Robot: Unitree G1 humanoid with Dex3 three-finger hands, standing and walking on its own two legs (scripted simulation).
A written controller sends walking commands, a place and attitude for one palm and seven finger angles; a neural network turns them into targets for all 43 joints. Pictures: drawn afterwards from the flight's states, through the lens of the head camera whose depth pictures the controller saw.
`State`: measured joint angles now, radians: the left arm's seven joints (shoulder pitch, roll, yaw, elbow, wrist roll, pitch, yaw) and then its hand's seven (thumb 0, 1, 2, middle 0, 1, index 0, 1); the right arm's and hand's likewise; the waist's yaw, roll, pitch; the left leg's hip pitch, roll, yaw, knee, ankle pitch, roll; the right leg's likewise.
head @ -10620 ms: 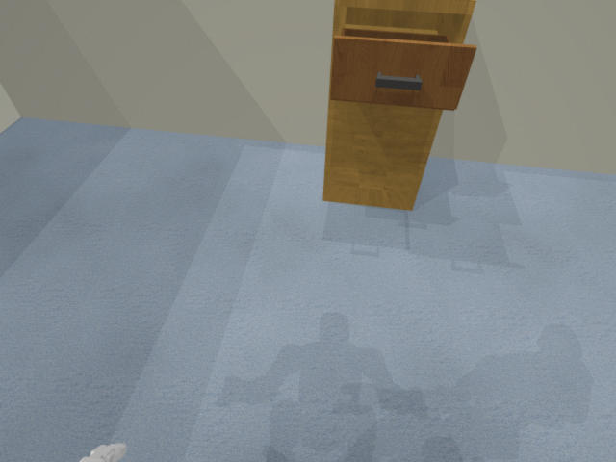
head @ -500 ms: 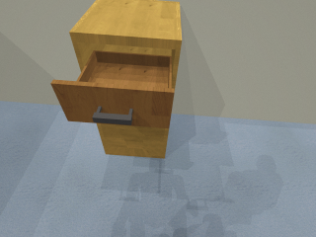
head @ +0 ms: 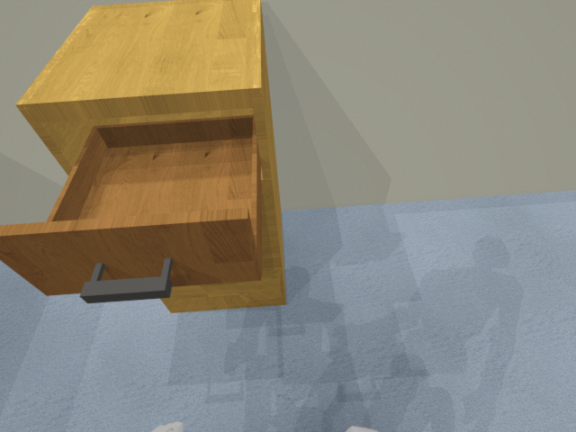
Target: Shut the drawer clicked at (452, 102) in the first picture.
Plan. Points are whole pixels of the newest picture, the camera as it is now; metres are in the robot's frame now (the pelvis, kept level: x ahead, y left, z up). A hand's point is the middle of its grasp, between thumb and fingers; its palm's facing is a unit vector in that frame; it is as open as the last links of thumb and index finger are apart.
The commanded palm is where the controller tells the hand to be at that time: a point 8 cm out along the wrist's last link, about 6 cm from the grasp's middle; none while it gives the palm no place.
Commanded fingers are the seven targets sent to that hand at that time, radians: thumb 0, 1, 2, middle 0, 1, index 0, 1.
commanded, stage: come to a stop and stand still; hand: left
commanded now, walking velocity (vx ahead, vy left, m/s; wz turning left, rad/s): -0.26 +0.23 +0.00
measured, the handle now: (130, 277) +0.34 +0.26 +0.00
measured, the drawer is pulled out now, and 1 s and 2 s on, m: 0.26 0.26 0.26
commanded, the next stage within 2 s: look again from close up in 1.30 s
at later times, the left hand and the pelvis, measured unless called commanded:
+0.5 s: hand out of the picture -0.05 +0.26 -0.17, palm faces +0.12 -0.98 -0.17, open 7.4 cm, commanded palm none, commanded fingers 0.00 0.90 0.90 -0.20 -0.30 -0.20 -0.30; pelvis -0.06 +0.06 +0.02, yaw +2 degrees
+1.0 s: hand out of the picture -0.03 +0.21 -0.18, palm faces -0.01 -0.98 -0.20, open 7.3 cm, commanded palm none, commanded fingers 0.00 0.90 0.90 -0.20 -0.30 -0.20 -0.30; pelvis -0.07 +0.04 -0.01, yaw +0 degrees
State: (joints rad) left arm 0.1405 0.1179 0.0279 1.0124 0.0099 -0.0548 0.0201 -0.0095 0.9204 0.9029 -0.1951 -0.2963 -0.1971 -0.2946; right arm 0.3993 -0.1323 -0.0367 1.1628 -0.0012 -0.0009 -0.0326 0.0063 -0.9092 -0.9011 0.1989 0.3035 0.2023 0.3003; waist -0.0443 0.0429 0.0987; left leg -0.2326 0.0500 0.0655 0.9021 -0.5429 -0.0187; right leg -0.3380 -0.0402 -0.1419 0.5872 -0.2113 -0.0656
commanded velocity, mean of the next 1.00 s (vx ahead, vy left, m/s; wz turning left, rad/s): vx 0.04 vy -0.03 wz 0.00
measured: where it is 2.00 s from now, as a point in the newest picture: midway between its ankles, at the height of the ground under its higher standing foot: outside the picture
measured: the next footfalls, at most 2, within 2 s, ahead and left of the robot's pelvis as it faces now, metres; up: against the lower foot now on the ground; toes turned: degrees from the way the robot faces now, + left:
left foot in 0.38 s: -0.03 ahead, +0.13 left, +0.00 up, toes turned +4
right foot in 0.86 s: -0.06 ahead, -0.08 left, +0.00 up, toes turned -4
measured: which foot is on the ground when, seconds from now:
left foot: up 0.00-0.36, down 0.38-1.00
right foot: down 0.00-0.38, up 0.40-0.84, down 0.86-1.00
